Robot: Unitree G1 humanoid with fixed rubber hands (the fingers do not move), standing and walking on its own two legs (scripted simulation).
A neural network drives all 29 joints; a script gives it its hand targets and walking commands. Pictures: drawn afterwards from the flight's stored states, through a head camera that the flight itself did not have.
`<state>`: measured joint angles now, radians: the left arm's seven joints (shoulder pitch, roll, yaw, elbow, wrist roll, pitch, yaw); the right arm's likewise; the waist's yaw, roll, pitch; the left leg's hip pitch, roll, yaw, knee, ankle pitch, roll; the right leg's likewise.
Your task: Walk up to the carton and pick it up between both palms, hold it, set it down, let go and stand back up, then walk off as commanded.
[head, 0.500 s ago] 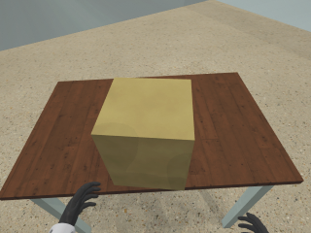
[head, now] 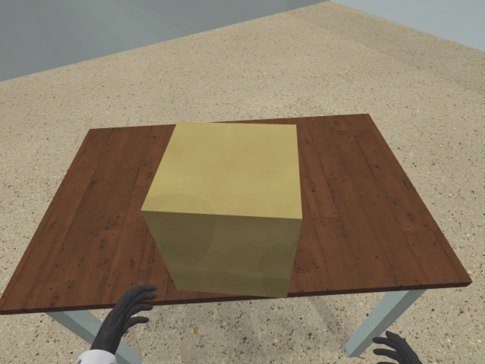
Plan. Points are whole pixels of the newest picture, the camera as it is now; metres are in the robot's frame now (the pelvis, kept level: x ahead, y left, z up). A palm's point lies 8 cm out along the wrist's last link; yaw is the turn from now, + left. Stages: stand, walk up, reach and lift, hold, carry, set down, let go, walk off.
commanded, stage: stand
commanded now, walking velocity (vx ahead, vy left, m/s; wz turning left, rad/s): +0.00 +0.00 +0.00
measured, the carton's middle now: (233, 212) +0.37 +0.04 +0.05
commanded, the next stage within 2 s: walk off in 0.60 s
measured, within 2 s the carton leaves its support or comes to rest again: neither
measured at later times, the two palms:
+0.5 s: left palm (111, 338) +0.19 +0.23 -0.01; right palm out of the picture +0.13 -0.25 -0.09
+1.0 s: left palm (107, 341) +0.18 +0.24 -0.02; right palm out of the picture +0.10 -0.25 -0.09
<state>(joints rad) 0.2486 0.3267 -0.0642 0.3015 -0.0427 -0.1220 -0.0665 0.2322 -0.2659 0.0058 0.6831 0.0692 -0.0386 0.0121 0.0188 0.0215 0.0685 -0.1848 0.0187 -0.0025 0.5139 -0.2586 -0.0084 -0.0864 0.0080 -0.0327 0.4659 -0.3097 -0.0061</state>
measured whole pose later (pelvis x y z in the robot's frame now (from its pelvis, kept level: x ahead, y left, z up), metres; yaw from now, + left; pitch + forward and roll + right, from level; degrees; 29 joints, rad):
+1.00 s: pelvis -0.02 +0.02 -0.01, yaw +0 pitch -4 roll -2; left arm 0.23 0.33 -0.08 0.30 -0.04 -0.18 -0.06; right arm 0.24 -0.31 0.01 0.68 0.07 0.02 0.01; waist 0.01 0.02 0.07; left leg -0.33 0.02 -0.01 0.83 -0.36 -0.01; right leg -0.15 0.02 -0.03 0.52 -0.31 0.00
